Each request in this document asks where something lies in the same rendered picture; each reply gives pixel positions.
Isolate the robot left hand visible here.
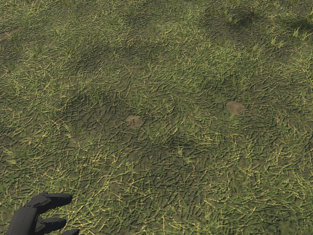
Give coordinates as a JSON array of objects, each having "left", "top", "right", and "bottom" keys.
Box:
[{"left": 4, "top": 191, "right": 80, "bottom": 235}]

